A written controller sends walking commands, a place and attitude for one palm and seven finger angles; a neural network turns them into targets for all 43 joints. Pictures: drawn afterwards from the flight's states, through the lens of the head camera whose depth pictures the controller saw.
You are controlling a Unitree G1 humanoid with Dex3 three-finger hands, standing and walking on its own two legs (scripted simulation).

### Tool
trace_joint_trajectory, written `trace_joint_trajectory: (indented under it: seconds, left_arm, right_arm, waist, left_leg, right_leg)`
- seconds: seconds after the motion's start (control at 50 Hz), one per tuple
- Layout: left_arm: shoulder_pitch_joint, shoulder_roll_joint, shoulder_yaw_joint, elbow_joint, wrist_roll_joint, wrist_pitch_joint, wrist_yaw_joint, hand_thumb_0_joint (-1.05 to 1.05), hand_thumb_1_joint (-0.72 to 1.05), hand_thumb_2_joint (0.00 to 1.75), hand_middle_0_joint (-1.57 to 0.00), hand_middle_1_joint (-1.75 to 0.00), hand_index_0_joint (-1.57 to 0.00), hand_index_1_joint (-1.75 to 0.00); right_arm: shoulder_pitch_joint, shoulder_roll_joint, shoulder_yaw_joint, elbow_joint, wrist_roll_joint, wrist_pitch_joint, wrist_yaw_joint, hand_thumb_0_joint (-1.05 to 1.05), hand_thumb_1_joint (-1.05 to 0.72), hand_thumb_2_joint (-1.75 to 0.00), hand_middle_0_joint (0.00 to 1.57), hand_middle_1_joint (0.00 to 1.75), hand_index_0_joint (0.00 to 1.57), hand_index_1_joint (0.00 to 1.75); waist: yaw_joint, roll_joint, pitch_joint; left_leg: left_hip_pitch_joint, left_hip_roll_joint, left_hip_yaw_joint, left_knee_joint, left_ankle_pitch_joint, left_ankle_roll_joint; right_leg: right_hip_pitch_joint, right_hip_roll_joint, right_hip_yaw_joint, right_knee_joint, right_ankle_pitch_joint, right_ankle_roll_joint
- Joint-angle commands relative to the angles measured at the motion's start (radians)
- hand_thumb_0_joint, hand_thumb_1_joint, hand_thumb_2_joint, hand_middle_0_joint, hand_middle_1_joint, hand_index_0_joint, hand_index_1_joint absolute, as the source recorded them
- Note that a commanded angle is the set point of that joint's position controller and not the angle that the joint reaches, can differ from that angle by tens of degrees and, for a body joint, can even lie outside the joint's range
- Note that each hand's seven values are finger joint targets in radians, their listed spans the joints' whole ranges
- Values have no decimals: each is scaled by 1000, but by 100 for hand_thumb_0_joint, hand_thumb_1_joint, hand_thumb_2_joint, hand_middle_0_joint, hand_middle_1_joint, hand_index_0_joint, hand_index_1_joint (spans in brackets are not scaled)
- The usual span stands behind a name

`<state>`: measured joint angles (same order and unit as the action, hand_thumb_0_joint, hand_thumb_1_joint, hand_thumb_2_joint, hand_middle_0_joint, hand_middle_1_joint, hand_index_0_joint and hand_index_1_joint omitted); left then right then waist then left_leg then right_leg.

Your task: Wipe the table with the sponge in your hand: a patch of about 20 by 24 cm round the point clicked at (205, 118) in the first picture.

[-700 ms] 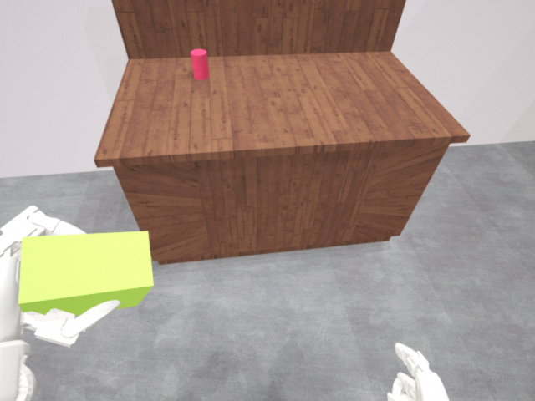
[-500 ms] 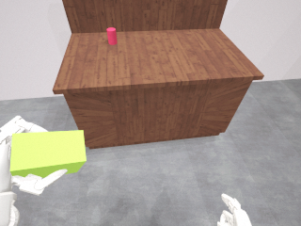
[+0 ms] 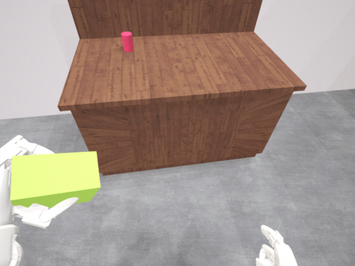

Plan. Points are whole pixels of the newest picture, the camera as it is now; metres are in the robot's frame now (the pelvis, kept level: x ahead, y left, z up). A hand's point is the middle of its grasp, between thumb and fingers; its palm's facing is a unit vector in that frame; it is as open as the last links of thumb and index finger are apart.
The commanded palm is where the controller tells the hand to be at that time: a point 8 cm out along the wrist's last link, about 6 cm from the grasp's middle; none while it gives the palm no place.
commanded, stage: turn to face it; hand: left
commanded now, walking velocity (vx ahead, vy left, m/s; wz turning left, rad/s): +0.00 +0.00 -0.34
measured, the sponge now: (69, 180) +0.22 +0.21 +0.14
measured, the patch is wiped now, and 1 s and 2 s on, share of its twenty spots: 0.00 0.00 0.00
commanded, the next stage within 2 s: take the last steps up to it in 0.98 s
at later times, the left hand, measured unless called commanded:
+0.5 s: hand (65, 174) +0.23 +0.22 +0.16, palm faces +0.34 -0.85 -0.41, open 10.2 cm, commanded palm +0.17 +0.26 +0.18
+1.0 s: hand (72, 176) +0.22 +0.20 +0.16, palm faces +0.34 -0.86 -0.38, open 10.1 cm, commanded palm +0.17 +0.26 +0.18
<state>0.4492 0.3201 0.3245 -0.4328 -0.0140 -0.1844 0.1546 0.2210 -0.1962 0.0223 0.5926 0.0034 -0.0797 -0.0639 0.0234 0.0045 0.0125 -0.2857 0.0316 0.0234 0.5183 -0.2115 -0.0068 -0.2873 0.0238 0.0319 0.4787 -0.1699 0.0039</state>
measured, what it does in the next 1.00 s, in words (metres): stands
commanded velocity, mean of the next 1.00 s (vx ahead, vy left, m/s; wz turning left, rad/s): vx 0.00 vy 0.00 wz -0.27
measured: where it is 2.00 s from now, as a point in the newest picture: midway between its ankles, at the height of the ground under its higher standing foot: outside the picture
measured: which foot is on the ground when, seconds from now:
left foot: down 0.00-1.00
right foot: down 0.00-1.00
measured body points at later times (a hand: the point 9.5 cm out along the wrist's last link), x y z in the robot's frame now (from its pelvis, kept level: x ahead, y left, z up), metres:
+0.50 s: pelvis -0.01 +0.00 -0.01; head +0.01 -0.01 +0.44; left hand +0.20 +0.26 +0.18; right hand +0.13 -0.25 -0.10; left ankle +0.04 +0.12 -0.74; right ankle +0.05 -0.12 -0.74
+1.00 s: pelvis -0.02 +0.00 -0.02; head +0.00 -0.02 +0.43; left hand +0.20 +0.25 +0.18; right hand +0.13 -0.25 -0.11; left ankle +0.04 +0.12 -0.73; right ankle +0.05 -0.12 -0.74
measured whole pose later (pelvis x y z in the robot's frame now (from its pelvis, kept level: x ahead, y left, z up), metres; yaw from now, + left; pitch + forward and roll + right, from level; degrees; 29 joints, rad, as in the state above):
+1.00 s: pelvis -0.02 +0.00 -0.02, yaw -7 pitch -1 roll +2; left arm 0.43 0.30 0.34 -0.47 -0.03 -0.21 0.14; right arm 0.20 -0.20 0.00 0.59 0.00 -0.08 -0.05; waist 0.03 0.00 0.05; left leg -0.38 0.05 0.10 0.71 -0.39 -0.01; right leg -0.45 0.07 0.14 0.70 -0.23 0.00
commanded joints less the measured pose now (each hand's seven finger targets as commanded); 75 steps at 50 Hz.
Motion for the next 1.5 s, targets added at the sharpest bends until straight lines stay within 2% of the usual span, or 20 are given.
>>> trace_joint_trajectory:
  seconds: [0.0, 0.1, 0.58, 0.8, 0.84, 0.9, 0.94, 1.0, 1.04, 1.1, 1.16, 1.2, 1.24, 1.26, 1.28, 1.34, 1.38, 1.42, 1.44, 1.48]
  left_arm:
    - [-104, 158, 91, -231, -3, -64, 20, 0, 10, 130, -120, -160, -120, -160]
    - [-91, 171, 107, -247, -7, -66, 19, 0, 10, 130, -120, -160, -120, -160]
    - [-50, 197, 159, -255, -15, -88, 17, 0, 10, 130, -120, -160, -120, -160]
    - [-43, 169, 142, -240, -25, -84, 12, 0, 10, 130, -120, -160, -120, -160]
    - [-67, 168, 136, -235, -25, -82, 11, 0, 10, 130, -120, -160, -120, -160]
    - [-125, 190, 126, -264, -19, -86, 7, 0, 10, 130, -120, -160, -120, -160]
    - [-110, 211, 147, -257, -14, -82, 12, 0, 10, 130, -120, -160, -120, -160]
    - [-86, 209, 160, -270, -11, -89, 15, 0, 10, 130, -120, -160, -120, -160]
    - [-54, 197, 165, -266, -14, -96, 13, 0, 10, 130, -120, -160, -120, -160]
    - [-10, 166, 147, -233, -7, -88, 11, 0, 10, 130, -120, -160, -120, -160]
    - [-28, 162, 118, -208, 2, -75, 23, 0, 10, 130, -120, -160, -120, -160]
    - [-96, 162, 93, -214, 13, -76, 26, 0, 10, 130, -120, -160, -120, -160]
    - [-102, 195, 109, -174, 11, -67, 28, 0, 10, 130, -120, -160, -120, -160]
    - [-118, 208, 112, -175, 13, -72, 31, 0, 10, 130, -120, -160, -120, -160]
    - [-151, 223, 124, -198, 16, -83, 33, 0, 10, 130, -120, -160, -120, -160]
    - [-81, 234, 150, -195, 21, -114, 32, 0, 10, 130, -120, -160, -120, -160]
    - [-40, 212, 148, -179, 20, -118, 30, 0, 10, 130, -120, -160, -120, -160]
    - [-39, 200, 137, -199, 13, -122, 28, 0, 10, 130, -120, -160, -120, -160]
    - [-44, 193, 132, -213, 7, -127, 26, 0, 10, 130, -120, -160, -120, -160]
    - [-43, 176, 122, -258, 1, -131, 27, 0, 10, 130, -120, -160, -120, -160]
  right_arm:
    - [-96, -122, -56, -166, 3, -56, -11, 0, -90, -90, 20, 30, 20, 30]
    - [-90, -122, -60, -173, 2, -49, -4, 0, -90, -90, 20, 30, 20, 30]
    - [-83, -120, -71, -165, 3, -51, -10, 0, -90, -90, 20, 30, 20, 30]
    - [-99, -119, -64, -176, 16, -63, -15, 0, -90, -90, 20, 30, 20, 30]
    - [-87, -122, -65, -173, 16, -66, -11, 0, -90, -90, 20, 30, 20, 30]
    - [-63, -107, -73, -163, 4, -65, -5, 0, -90, -90, 20, 30, 20, 30]
    - [-62, -90, -65, -145, -9, -52, 4, 0, -90, -90, 20, 30, 20, 30]
    - [-84, -94, -61, -152, -9, -37, 5, 0, -90, -90, 20, 30, 20, 30]
    - [-101, -108, -66, -166, -1, -32, -1, 0, -90, -90, 20, 30, 20, 30]
    - [-119, -124, -62, -190, 15, -32, -10, 0, -90, -90, 20, 30, 20, 30]
    - [-92, -127, -60, -163, 9, -44, -16, 0, -90, -90, 20, 30, 20, 30]
    - [-94, -132, -61, -158, -2, -48, -20, 0, -90, -90, 20, 30, 20, 30]
    - [-91, -123, -71, -140, -8, -50, -16, 0, -90, -90, 20, 30, 20, 30]
    - [-96, -120, -66, -134, -10, -52, -9, 0, -90, -90, 20, 30, 20, 30]
    - [-98, -129, -66, -124, -11, -48, -2, 0, -90, -90, 20, 30, 20, 30]
    - [-88, -102, -49, -102, -16, -37, -1, 0, -90, -90, 20, 30, 20, 30]
    - [-99, -94, -52, -113, -14, -36, -2, 0, -90, -90, 20, 30, 20, 30]
    - [-81, -95, -55, -112, -12, -44, -7, 0, -90, -90, 20, 30, 20, 30]
    - [-65, -106, -62, -113, -10, -49, -13, 0, -90, -90, 20, 30, 20, 30]
    - [-65, -140, -78, -139, 4, -56, -12, 0, -90, -90, 20, 30, 20, 30]
  waist:
    - [-13, 64, -85]
    - [-17, 25, -94]
    - [-22, -23, -116]
    - [-3, 128, -83]
    - [-2, 81, -67]
    - [-26, -151, -72]
    - [-31, -172, -95]
    - [-27, -119, -146]
    - [-11, 18, -153]
    - [-8, 207, -104]
    - [-18, 170, -71]
    - [-33, 37, 2]
    - [-25, -231, -3]
    - [-21, -232, 1]
    - [-31, -179, -19]
    - [-29, -141, -82]
    - [-25, -155, -99]
    - [-35, -63, -100]
    - [-42, 9, -100]
    - [-34, 251, -113]
  left_leg:
    - [-57, 98, -48, -131, -128, 20]
    - [-33, 77, -22, -57, -150, 13]
    - [23, 81, 1, 16, -187, 22]
    - [-92, 228, -41, -96, -180, 72]
    - [-111, 192, 0, -32, -227, 55]
    - [16, 25, 64, 193, -290, 2]
    - [55, 4, 43, 219, -241, -3]
    - [122, 37, 20, 35, -146, 14]
    - [156, 129, -42, -57, -95, 49]
    - [-139, 269, -162, -250, -460, 123]
    - [-207, 245, -100, -193, -522, 127]
    - [-208, 115, -13, -32, -498, 64]
    - [-211, -20, 66, 310, -311, 20]
    - [-260, -17, 15, 422, -280, 15]
    - [-305, -9, -25, 490, -279, 9]
    - [-174, 11, -7, 299, -214, 15]
    - [-51, -2, 46, 110, -190, 24]
    - [124, -28, 95, -81, -113, 27]
    - [180, 19, 60, -153, -120, 46]
    - [302, 271, -252, -217, -34, 151]
  right_leg:
    - [41, -32, 69, -19, -37, -6]
    - [-35, -63, 137, -39, -84, -26]
    - [-151, -74, 225, -12, -89, -42]
    - [-80, -7, 75, 224, -81, 3]
    - [-89, -19, 111, 178, -58, -9]
    - [-256, -139, 386, -81, -91, -77]
    - [-234, -194, 464, -150, -93, -111]
    - [-161, -130, 348, -59, -18, -79]
    - [-191, -42, 227, 39, -47, -28]
    - [-21, 24, 52, 292, -197, 6]
    - [56, -1, -51, 242, -227, 0]
    - [5, -56, 71, -16, -315, -46]
    - [-65, -271, 520, -248, -553, -167]
    - [-17, -336, 617, -290, -495, -212]
    - [34, -368, 617, -279, -433, -237]
    - [68, -292, 330, -180, -122, -189]
    - [42, -259, 239, -152, -162, -159]
    - [-29, -193, 181, -89, -250, -107]
    - [-50, -145, 134, 2, -237, -74]
    - [-241, -16, -81, 340, -315, 1]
